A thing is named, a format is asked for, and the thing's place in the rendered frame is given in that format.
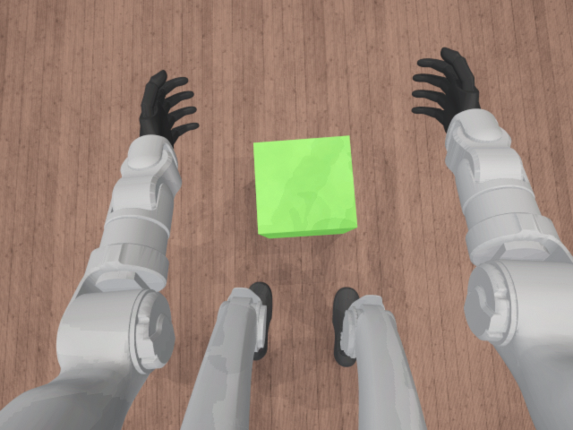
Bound robot left thigh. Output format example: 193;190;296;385
180;297;267;430

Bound robot left forearm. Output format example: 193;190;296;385
56;134;182;367

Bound robot right forearm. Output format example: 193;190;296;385
445;108;573;266

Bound carton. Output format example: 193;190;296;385
253;135;357;238

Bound robot left hand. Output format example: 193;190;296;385
139;70;199;148

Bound right robot foot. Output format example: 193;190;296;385
332;287;359;367

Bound left robot upper arm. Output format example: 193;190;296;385
0;288;175;430

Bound right robot upper arm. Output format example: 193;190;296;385
464;259;573;430

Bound robot right hand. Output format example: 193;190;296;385
412;47;481;133

